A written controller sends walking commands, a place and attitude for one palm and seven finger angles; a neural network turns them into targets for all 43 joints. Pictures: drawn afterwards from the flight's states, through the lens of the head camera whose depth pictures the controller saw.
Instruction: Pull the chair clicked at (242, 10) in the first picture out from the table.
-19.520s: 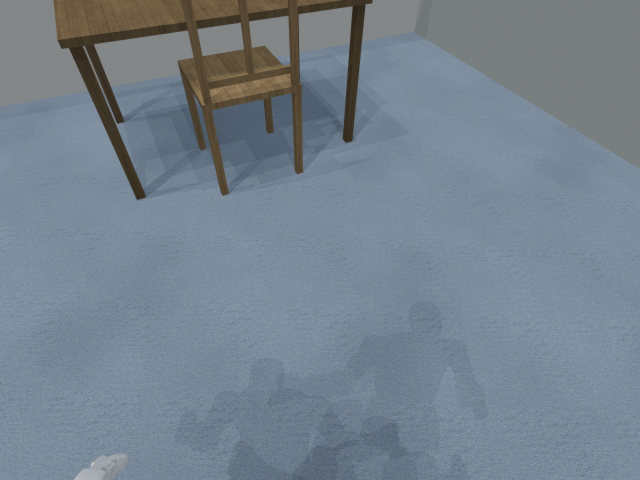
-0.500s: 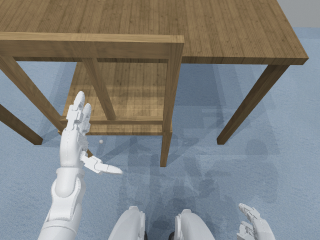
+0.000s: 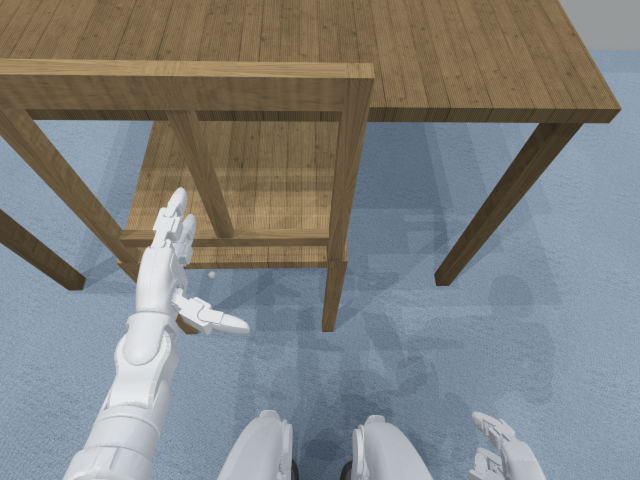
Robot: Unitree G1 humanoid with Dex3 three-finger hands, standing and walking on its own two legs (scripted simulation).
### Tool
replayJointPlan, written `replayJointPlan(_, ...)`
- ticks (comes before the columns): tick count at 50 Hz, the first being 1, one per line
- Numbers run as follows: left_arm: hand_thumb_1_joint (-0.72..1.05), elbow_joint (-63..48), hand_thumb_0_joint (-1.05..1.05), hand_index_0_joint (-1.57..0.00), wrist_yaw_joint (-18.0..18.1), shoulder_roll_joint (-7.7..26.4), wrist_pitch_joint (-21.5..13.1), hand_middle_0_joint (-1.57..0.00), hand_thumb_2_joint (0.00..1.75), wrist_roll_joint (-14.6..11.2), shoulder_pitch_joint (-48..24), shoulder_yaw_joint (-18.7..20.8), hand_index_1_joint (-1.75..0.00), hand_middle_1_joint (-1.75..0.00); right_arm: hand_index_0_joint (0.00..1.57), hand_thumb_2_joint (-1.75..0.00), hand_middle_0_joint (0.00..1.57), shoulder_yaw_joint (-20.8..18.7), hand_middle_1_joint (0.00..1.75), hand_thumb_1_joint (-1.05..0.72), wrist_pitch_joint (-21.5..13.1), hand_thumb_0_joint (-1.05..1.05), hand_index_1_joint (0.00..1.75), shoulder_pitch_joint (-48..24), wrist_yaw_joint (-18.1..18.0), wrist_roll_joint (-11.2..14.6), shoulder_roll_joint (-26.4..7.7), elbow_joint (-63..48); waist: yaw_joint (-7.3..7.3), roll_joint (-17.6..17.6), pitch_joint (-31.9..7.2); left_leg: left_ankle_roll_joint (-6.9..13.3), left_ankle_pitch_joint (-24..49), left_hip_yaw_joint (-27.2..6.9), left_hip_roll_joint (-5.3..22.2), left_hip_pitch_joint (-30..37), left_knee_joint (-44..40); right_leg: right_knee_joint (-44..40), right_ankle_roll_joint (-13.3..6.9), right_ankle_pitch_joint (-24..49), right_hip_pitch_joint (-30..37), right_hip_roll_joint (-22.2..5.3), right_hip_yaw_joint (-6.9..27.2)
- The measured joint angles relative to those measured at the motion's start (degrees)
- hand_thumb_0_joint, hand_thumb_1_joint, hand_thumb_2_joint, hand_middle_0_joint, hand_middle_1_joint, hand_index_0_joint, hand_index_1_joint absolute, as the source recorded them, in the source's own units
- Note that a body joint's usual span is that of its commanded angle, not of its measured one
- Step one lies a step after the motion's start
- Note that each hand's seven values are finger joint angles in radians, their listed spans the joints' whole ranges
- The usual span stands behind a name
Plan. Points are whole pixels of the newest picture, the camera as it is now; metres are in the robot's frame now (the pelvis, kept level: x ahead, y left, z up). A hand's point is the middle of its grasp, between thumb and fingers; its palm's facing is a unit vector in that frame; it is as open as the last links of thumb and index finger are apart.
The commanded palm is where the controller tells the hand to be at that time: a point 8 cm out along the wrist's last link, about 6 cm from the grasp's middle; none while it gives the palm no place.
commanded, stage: aim the fingers beside a spindle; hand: left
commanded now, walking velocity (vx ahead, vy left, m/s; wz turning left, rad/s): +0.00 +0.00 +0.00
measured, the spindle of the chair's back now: (207, 183) +0.49 +0.17 +0.03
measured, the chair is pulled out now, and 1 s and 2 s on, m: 0.00 0.00 0.00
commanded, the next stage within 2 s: push the fingers through the gap in 1.16 s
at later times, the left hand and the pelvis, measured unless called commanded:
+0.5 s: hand (208, 284) +0.34 +0.14 +0.03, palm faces +0.05 -1.00 -0.01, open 16.9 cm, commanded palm +0.32 +0.20 +0.03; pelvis +0.00 +0.00 +0.01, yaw +0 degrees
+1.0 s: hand (193, 275) +0.36 +0.16 +0.02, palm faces +0.06 -1.00 -0.06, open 16.9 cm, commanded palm +0.32 +0.20 +0.02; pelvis +0.00 -0.01 +0.00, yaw +0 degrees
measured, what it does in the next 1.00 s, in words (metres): stands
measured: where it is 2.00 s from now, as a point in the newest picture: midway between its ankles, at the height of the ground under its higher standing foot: outside the picture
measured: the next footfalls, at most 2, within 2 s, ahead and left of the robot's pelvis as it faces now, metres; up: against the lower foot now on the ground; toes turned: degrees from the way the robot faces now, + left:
none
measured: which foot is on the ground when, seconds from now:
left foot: down 0.00-1.00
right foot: down 0.00-1.00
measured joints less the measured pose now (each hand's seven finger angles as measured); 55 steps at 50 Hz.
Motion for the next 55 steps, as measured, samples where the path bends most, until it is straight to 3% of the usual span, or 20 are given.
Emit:
replayJointPlan(3,-0.49,-3.9,-0.01,-0.05,-0.4,-1.7,0.7,-0.06,0.3,-0.8,4.3,-1.2,-0.08,-0.08,0.21,-0.9,0.2,-0.4,0.3,-0.9,-0.2,0.01,0.3,0.3,-0.4,0.0,0.2,-0.9,-0.18,-0.2,0.7,0.1,0.1,0.4,0.3,0.6,-0.7,-0.7,0.2,0.3,0.4,0.3,0.5)
replayJointPlan(7,-0.49,-11.2,-0.01,-0.06,2.7,-2.2,-3.8,-0.07,0.3,0.9,8.8,-1.4,-0.08,-0.08,0.2,-0.9,0.2,-0.7,0.3,-0.9,-1.0,0.01,0.3,0.6,-0.8,-0.9,0.5,-0.4,0.02,-0.6,1.0,0.1,0.1,0.7,0.4,2.0,-1.6,-1.5,0.2,0.4,1.7,0.4,0.8)
replayJointPlan(11,-0.5,-9.6,-0.01,-0.06,4.1,-0.2,-6.9,-0.07,0.3,2.1,5.6,0.5,-0.08,-0.08,0.2,-0.9,0.2,-0.6,0.3,-0.9,-1.1,0.01,0.3,0.2,-0.3,-1.2,0.2,1.0,0.38,-0.4,0.2,0.0,-0.1,0.0,0.1,1.8,-1.0,-1.1,0.1,0.0,1.8,0.2,0.1)
replayJointPlan(16,-0.5,-2.2,-0.01,-0.05,-0.2,0.5,-1.8,-0.06,0.3,-0.2,1.9,-0.2,-0.08,-0.08,0.2,-0.9,0.2,-0.4,0.3,-0.9,-0.1,0.01,0.3,-0.3,0.0,0.0,-0.3,0.4,0.54,0.0,-0.2,-0.1,-0.1,-0.4,-0.1,0.9,-0.3,-0.6,0.0,-0.1,1.1,0.0,-0.3)
replayJointPlan(20,-0.49,-5.0,-0.01,-0.05,-1.2,-1.9,0.3,-0.06,0.3,-1.0,6.0,-2.1,-0.08,-0.08,0.21,-0.9,0.2,-0.6,0.3,-0.9,-0.3,0.01,0.3,-0.5,-0.6,0.1,0.0,-0.9,0.13,-0.3,0.6,0.0,0.0,0.0,0.2,1.2,-0.8,-1.0,0.1,0.2,1.2,0.3,0.2)
replayJointPlan(24,-0.49,-11.9,-0.01,-0.06,2.4,-2.4,-4.0,-0.07,0.3,0.8,9.7,-1.9,-0.08,-0.08,0.2,-0.9,0.2,-0.8,0.3,-0.9,-1.3,0.01,0.3,-0.6,-0.9,-0.8,0.5,-0.8,0.14,-0.9,1.1,-0.1,0.1,0.4,0.3,2.1,-1.4,-1.3,0.1,0.3,1.9,0.4,0.5)
replayJointPlan(28,-0.5,-10.6,-0.01,-0.06,4.0,0.0,-7.2,-0.07,0.3,1.9,6.4,0.9,-0.08,-0.08,0.2,-0.9,0.2,-0.4,0.3,-0.9,-1.2,0.0,0.3,-0.9,-0.4,-1.2,0.5,0.6,0.49,-0.7,0.2,-0.2,-0.1,-0.1,0.2,1.8,-0.8,-0.8,-0.1,0.0,1.8,0.3,0.0)
replayJointPlan(32,-0.5,-3.7,-0.01,-0.06,0.4,1.3,-3.3,-0.06,0.3,-0.1,2.5,0.7,-0.08,-0.08,0.2,-0.9,0.2,-0.1,0.3,-0.9,-0.5,0.0,0.3,-0.8,0.0,-0.1,0.0,0.5,0.82,0.1,-0.2,-0.3,0.0,-0.7,-0.1,1.0,-0.1,-0.4,-0.3,-0.1,1.3,0.0,-0.6)
replayJointPlan(36,-0.5,-3.0,-0.01,-0.05,-2.1,-1.0,0.8,-0.06,0.3,-1.5,4.1,-2.5,-0.08,-0.08,0.21,-0.9,0.2,-0.2,0.3,-0.9,-0.5,0.01,0.3,-0.6,-0.6,0.3,-0.2,-0.6,0.5,0.3,0.5,-0.2,0.2,-0.6,0.0,0.7,-0.3,-0.6,-0.1,0.2,0.9,0.1,-0.5)
replayJointPlan(40,-0.49,-10.8,-0.01,-0.06,1.0,-3.1,-1.9,-0.06,0.3,0.2,8.8,-3.2,-0.08,-0.08,0.21,-0.9,0.2,-0.7,0.3,-0.9,-1.4,0.01,0.3,-0.5,-1.2,-0.6,0.5,-0.7,0.05,-0.5,1.2,-0.2,0.3,0.2,0.3,1.6,-1.1,-1.0,-0.1,0.5,1.4,0.4,0.4)
replayJointPlan(45,-0.5,-10.3,-0.01,-0.06,4.9,-0.2,-6.9,-0.07,0.3,2.6,5.7,0.9,-0.08,-0.08,0.2,-0.9,0.2,-0.4,0.3,-0.9,-1.2,0.0,0.3,-0.4,-0.5,-1.2,0.7,0.7,0.16,-0.6,0.1,-0.4,0.1,0.1,0.3,1.7,-0.8,-0.6,-0.3,0.2,1.5,0.3,0.2)
replayJointPlan(50,-0.49,-1.0,-0.01,-0.06,-0.5,2.2,-1.4,-0.06,0.3,-0.9,1.7,2.1,-0.08,-0.08,0.2,-0.9,0.2,0.3,0.3,-0.9,-0.1,0.01,0.3,-0.1,-0.2,0.3,0.0,0.5,0.31,-0.2,-0.3,-0.5,0.0,-0.5,0.2,0.8,-0.1,-0.2,-0.5,0.0,0.9,0.3,-0.4)
replayJointPlan(53,-0.49,-2.1,-0.01,-0.05,-3.1,0.6,1.0,-0.06,0.3,-2.7,4.7,0.2,-0.08,-0.08,0.21,-0.9,0.2,0.0,0.3,-0.9,-0.6,0.01,0.3,0.2,-0.7,0.6,-0.3,-0.3,0.13,0.0,0.4,-0.4,0.1,-0.5,0.3,0.9,-0.5,-0.8,-0.4,0.2,1.0,0.4,-0.4)
replayJointPlan(55,-0.49,-6.6,-0.01,-0.05,-2.7,-0.9,0.2,-0.06,0.3,-2.7,8.0,-1.1,-0.08,-0.08,0.21,-0.9,0.2,-0.4,0.3,-0.9,-1.3,0.01,0.3,0.2,-1.3,0.3,-0.2,-0.5,0.03,-0.2,1.0,-0.4,0.2,-0.4,0.4,1.4,-0.9,-1.3,-0.3,0.4,1.5,0.5,-0.2)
